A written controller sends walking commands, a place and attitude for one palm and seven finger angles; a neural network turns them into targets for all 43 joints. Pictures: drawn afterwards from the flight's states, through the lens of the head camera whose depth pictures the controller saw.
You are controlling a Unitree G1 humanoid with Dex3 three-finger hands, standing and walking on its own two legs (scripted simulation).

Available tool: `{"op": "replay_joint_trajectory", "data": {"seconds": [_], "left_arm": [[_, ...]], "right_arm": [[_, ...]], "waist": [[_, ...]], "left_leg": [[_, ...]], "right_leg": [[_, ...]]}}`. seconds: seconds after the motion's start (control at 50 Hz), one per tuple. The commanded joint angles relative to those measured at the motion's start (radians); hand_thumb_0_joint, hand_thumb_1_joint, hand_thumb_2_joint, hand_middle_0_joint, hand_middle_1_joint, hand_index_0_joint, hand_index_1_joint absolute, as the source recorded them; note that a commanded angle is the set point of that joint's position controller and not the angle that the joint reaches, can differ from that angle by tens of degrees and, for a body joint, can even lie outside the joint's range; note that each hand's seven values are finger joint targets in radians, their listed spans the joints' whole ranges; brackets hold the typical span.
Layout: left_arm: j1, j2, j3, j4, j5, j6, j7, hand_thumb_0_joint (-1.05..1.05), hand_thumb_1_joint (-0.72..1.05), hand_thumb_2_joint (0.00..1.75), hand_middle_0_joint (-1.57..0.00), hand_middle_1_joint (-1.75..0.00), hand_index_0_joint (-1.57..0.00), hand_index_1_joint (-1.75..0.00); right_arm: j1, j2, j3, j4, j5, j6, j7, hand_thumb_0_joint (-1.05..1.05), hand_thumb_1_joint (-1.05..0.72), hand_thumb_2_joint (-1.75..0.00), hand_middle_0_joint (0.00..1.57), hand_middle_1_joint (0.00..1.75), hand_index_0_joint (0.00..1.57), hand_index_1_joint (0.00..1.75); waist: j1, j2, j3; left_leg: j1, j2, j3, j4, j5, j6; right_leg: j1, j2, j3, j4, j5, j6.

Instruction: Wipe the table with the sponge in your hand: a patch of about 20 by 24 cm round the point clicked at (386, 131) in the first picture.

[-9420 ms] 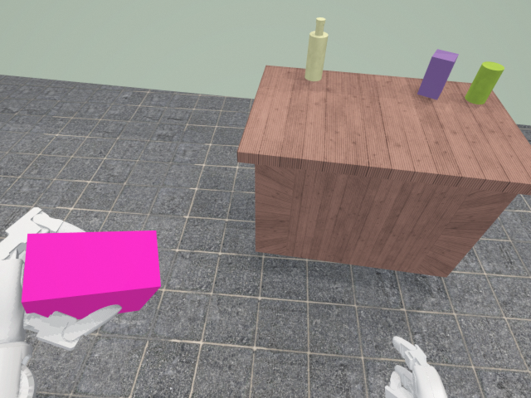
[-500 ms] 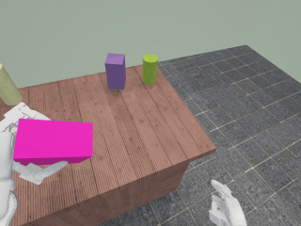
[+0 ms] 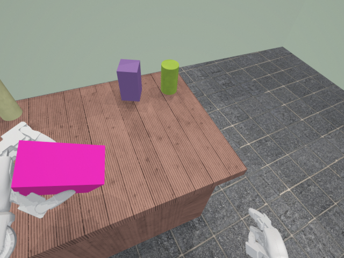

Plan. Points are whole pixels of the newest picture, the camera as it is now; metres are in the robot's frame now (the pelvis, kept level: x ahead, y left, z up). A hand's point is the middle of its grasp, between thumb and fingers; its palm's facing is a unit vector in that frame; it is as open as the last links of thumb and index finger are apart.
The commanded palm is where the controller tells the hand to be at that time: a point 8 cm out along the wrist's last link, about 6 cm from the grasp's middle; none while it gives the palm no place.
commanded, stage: look again from close up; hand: left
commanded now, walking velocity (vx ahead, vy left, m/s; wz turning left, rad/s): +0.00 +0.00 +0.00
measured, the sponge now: (72, 171) +0.23 +0.21 +0.13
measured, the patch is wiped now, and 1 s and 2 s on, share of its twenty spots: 0.00 0.00 0.00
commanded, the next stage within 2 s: come to a stop and stand still in 0.06 s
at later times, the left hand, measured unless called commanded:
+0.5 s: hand (50, 163) +0.23 +0.24 +0.16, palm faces +0.31 -0.86 -0.40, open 10.5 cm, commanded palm +0.17 +0.28 +0.17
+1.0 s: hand (29, 164) +0.23 +0.27 +0.15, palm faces +0.38 -0.86 -0.35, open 10.5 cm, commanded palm +0.17 +0.30 +0.17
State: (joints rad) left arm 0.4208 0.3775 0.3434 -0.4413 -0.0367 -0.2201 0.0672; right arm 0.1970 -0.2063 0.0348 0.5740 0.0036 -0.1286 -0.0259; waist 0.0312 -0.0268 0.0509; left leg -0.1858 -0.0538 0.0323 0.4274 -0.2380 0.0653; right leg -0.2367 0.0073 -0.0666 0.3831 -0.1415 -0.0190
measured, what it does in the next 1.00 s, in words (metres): stands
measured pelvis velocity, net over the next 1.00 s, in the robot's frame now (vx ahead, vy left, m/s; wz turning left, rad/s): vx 0.01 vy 0.02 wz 0.01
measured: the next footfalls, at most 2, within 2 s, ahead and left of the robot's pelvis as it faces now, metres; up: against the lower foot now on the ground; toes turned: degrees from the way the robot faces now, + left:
none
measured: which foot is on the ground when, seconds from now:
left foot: down 0.00-1.00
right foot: down 0.00-1.00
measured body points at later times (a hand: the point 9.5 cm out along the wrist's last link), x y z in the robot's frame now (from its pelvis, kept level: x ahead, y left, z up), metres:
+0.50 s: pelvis +0.00 +0.00 +0.00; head +0.03 +0.01 +0.45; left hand +0.21 +0.28 +0.18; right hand +0.16 -0.23 -0.08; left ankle -0.01 +0.07 -0.74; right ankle +0.04 -0.11 -0.74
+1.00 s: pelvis +0.01 +0.02 +0.00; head +0.03 +0.05 +0.45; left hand +0.20 +0.32 +0.17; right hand +0.22 -0.19 -0.06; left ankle -0.01 +0.07 -0.74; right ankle +0.04 -0.11 -0.74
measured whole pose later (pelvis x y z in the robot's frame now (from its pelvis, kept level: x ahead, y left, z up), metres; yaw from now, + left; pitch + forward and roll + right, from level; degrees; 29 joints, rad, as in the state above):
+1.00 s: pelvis +0.01 +0.02 +0.00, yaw +1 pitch +0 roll -2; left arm 0.40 0.38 0.35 -0.45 -0.04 -0.24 0.08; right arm 0.16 -0.18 0.03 0.56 0.01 -0.14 -0.02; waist 0.04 -0.05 0.05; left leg -0.18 -0.07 0.03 0.44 -0.26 0.09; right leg -0.22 -0.01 -0.07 0.39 -0.16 0.01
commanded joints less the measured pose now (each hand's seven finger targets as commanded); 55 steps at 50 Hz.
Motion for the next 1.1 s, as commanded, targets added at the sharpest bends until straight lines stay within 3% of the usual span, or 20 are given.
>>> {"op": "replay_joint_trajectory", "data": {"seconds": [0.0,0.2,0.22,0.24,0.26,0.28,0.3,0.34,0.38,0.42,0.46,0.48,0.56,0.68,0.7,0.82,0.96,0.98,1.06,1.08], "left_arm": [[-0.095,0.172,0.117,-0.229,-0.019,-0.072,0.024,0.00,0.10,1.30,-1.20,-1.60,-1.20,-1.60],[-0.093,0.158,0.096,-0.207,-0.018,-0.059,0.028,0.00,0.10,1.30,-1.20,-1.60,-1.20,-1.60],[-1.144,0.952,0.647,-0.476,0.159,-0.162,0.037,0.00,0.10,1.30,-1.20,-1.60,-1.20,-1.60],[-0.530,0.315,0.265,0.164,0.035,-0.114,-0.002,0.00,0.10,1.30,-1.20,-1.60,-1.20,-1.60],[-0.286,0.129,0.153,0.168,-0.013,-0.080,-0.010,0.00,0.10,1.30,-1.20,-1.60,-1.20,-1.60],[-0.330,0.151,0.115,0.008,-0.014,-0.107,-0.020,0.00,0.10,1.30,-1.20,-1.60,-1.20,-1.60],[-0.241,0.165,0.112,-0.061,-0.021,-0.122,-0.017,0.00,0.10,1.30,-1.20,-1.60,-1.20,-1.60],[-0.091,0.139,0.081,-0.119,-0.024,-0.130,-0.008,0.00,0.10,1.30,-1.20,-1.60,-1.20,-1.60],[-0.041,0.133,0.083,-0.127,-0.027,-0.122,0.002,0.00,0.10,1.30,-1.20,-1.60,-1.20,-1.60],[-0.076,0.189,0.139,-0.134,-0.026,-0.126,0.012,0.00,0.10,1.30,-1.20,-1.60,-1.20,-1.60],[-0.121,0.255,0.210,-0.174,-0.024,-0.134,0.022,0.00,0.10,1.30,-1.20,-1.60,-1.20,-1.60],[-0.133,0.230,0.192,-0.165,-0.027,-0.139,0.018,0.00,0.10,1.30,-1.20,-1.60,-1.20,-1.60],[-0.164,0.241,0.193,-0.259,-0.030,-0.145,0.019,0.00,0.10,1.30,-1.20,-1.60,-1.20,-1.60],[-0.084,0.148,0.113,-0.262,-0.030,-0.130,0.023,0.00,0.10,1.30,-1.20,-1.60,-1.20,-1.60],[-0.078,0.164,0.129,-0.256,-0.026,-0.124,0.026,0.00,0.10,1.30,-1.20,-1.60,-1.20,-1.60],[-0.069,0.159,0.131,-0.208,-0.027,-0.100,0.026,0.00,0.10,1.30,-1.20,-1.60,-1.20,-1.60],[-0.121,0.173,0.124,-0.284,-0.020,-0.095,0.030,0.00,0.10,1.30,-1.20,-1.60,-1.20,-1.60],[-0.122,0.143,0.095,-0.271,-0.023,-0.096,0.028,0.00,0.10,1.30,-1.20,-1.60,-1.20,-1.60],[-0.112,0.173,0.128,-0.268,-0.016,-0.091,0.037,0.00,0.10,1.30,-1.20,-1.60,-1.20,-1.60],[-0.109,0.136,0.094,-0.244,-0.021,-0.092,0.032,0.00,0.10,1.30,-1.20,-1.60,-1.20,-1.60]], "right_arm": [[-0.084,-0.122,-0.048,-0.158,0.004,-0.058,-0.020,0.00,-0.90,-0.90,0.20,0.30,0.20,0.30],[-0.079,-0.128,-0.050,-0.150,0.006,-0.063,-0.023,0.00,-0.90,-0.90,0.20,0.30,0.20,0.30],[0.090,-0.167,-0.048,-0.111,-0.042,-0.109,-0.013,0.00,-0.90,-0.90,0.20,0.30,0.20,0.30],[-0.029,-0.031,-0.006,-0.088,-0.001,-0.090,-0.016,0.00,-0.90,-0.90,0.20,0.30,0.20,0.30],[-0.034,-0.107,-0.077,-0.139,0.019,-0.085,-0.003,0.00,-0.90,-0.90,0.20,0.30,0.20,0.30],[0.009,-0.114,-0.071,-0.154,0.016,-0.087,0.006,0.00,-0.90,-0.90,0.20,0.30,0.20,0.30],[-0.006,-0.120,-0.068,-0.155,0.017,-0.091,0.018,0.00,-0.90,-0.90,0.20,0.30,0.20,0.30],[-0.026,-0.124,-0.066,-0.157,0.017,-0.101,0.034,0.00,-0.90,-0.90,0.20,0.30,0.20,0.30],[-0.049,-0.119,-0.058,-0.156,0.020,-0.099,0.034,0.00,-0.90,-0.90,0.20,0.30,0.20,0.30],[-0.052,-0.127,-0.063,-0.148,0.016,-0.103,0.020,0.00,-0.90,-0.90,0.20,0.30,0.20,0.30],[-0.071,-0.128,-0.060,-0.138,0.015,-0.105,0.009,0.00,-0.90,-0.90,0.20,0.30,0.20,0.30],[-0.062,-0.119,-0.057,-0.141,0.014,-0.105,0.002,0.00,-0.90,-0.90,0.20,0.30,0.20,0.30],[-0.072,-0.112,-0.054,-0.140,0.014,-0.120,-0.003,0.00,-0.90,-0.90,0.20,0.30,0.20,0.30],[-0.055,-0.119,-0.060,-0.127,0.009,-0.113,0.008,0.00,-0.90,-0.90,0.20,0.30,0.20,0.30],[-0.054,-0.124,-0.066,-0.127,0.009,-0.109,0.008,0.00,-0.90,-0.90,0.20,0.30,0.20,0.30],[-0.064,-0.122,-0.068,-0.142,0.008,-0.066,0.000,0.00,-0.90,-0.90,0.20,0.30,0.20,0.30],[-0.094,-0.115,-0.058,-0.161,0.009,-0.060,-0.007,0.00,-0.90,-0.90,0.20,0.30,0.20,0.30],[-0.080,-0.115,-0.055,-0.159,0.003,-0.055,-0.008,0.00,-0.90,-0.90,0.20,0.30,0.20,0.30],[-0.085,-0.120,-0.060,-0.159,0.007,-0.056,-0.008,0.00,-0.90,-0.90,0.20,0.30,0.20,0.30],[-0.075,-0.118,-0.057,-0.159,0.003,-0.052,-0.008,0.00,-0.90,-0.90,0.20,0.30,0.20,0.30]], "waist": [[-0.003,0.081,-0.162],[-0.007,0.070,-0.150],[-0.033,0.028,0.015],[-0.016,0.032,-0.193],[0.010,0.202,-0.227],[0.007,0.209,-0.214],[0.011,0.171,-0.173],[0.022,0.027,-0.138],[0.020,-0.024,-0.116],[0.016,-0.059,-0.098],[0.009,0.007,-0.111],[0.007,0.022,-0.125],[0.003,0.126,-0.199],[0.001,0.108,-0.216],[0.001,0.101,-0.207],[-0.003,0.062,-0.176],[-0.004,0.150,-0.176],[-0.004,0.143,-0.171],[-0.004,0.117,-0.169],[-0.004,0.104,-0.162]], "left_leg": [[-0.054,0.121,-0.137,-0.092,0.092,-0.064],[-0.048,0.118,-0.140,-0.091,0.078,-0.054],[-0.217,0.134,-0.053,-0.013,0.044,-0.023],[-0.101,0.110,-0.105,-0.040,0.078,-0.016],[-0.014,0.097,-0.083,-0.066,0.099,-0.054],[-0.100,0.119,-0.082,-0.053,0.043,-0.049],[-0.139,0.113,-0.101,-0.070,0.002,-0.043],[-0.160,0.101,-0.104,-0.076,-0.036,-0.039],[-0.153,0.110,-0.110,-0.094,-0.045,-0.036],[-0.140,0.106,-0.118,-0.090,-0.031,-0.039],[-0.120,0.112,-0.126,-0.094,-0.003,-0.037],[-0.126,0.114,-0.134,-0.095,0.014,-0.035],[-0.045,0.113,-0.130,-0.053,0.206,-0.051],[0.002,0.130,-0.129,-0.028,0.403,-0.086],[-0.007,0.134,-0.136,-0.034,0.423,-0.095],[-0.044,0.141,-0.135,-0.058,0.352,-0.102],[-0.037,0.142,-0.137,-0.090,0.321,-0.108],[-0.051,0.144,-0.144,-0.096,0.310,-0.108],[-0.064,0.142,-0.150,-0.103,0.278,-0.116],[-0.073,0.143,-0.153,-0.111,0.251,-0.114]], "right_leg": [[0.135,-0.085,0.128,-0.037,0.086,-0.017],[0.105,-0.089,0.139,-0.065,0.050,-0.017],[0.007,-0.056,0.098,-0.064,-0.036,0.094],[0.033,-0.120,0.090,-0.032,-0.124,0.001],[0.104,-0.070,0.129,0.012,-0.031,-0.043],[0.154,-0.095,0.148,0.020,-0.012,-0.028],[0.174,-0.101,0.166,0.008,-0.015,-0.024],[0.171,-0.104,0.168,-0.027,-0.082,-0.012],[0.142,-0.089,0.133,-0.034,-0.105,-0.007],[0.111,-0.085,0.145,-0.056,-0.118,-0.005],[0.113,-0.079,0.138,-0.034,-0.068,-0.006],[0.135,-0.084,0.123,-0.018,-0.036,-0.006],[0.179,-0.085,0.121,0.036,0.160,-0.011],[0.179,-0.076,0.086,0.048,0.243,-0.012],[0.183,-0.071,0.083,0.053,0.245,-0.011],[0.184,-0.069,0.080,0.031,0.220,-0.009],[0.179,-0.054,0.069,0.035,0.165,-0.004],[0.180,-0.057,0.061,0.028,0.147,-0.004],[0.199,-0.052,0.065,0.025,0.145,-0.004],[0.192,-0.057,0.061,0.015,0.123,-0.004]]}}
